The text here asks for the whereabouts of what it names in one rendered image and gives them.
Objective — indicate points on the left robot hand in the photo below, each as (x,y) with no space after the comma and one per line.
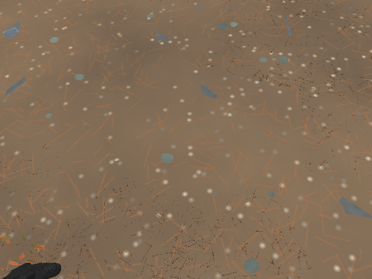
(35,271)

